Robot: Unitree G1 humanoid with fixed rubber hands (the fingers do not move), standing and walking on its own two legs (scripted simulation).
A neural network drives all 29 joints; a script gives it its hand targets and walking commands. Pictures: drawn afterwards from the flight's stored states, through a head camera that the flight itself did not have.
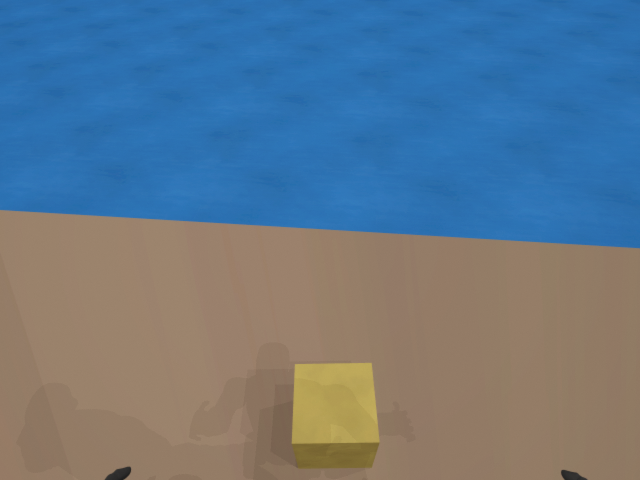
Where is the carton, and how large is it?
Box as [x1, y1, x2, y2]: [292, 363, 379, 468]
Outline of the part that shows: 295,364 292,446 298,468 371,467 379,442 371,363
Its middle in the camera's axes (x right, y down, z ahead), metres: +0.04 +0.49 +1.08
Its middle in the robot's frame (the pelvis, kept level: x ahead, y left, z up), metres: +0.42 +0.01 -0.66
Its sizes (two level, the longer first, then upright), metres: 0.210 0.200 0.250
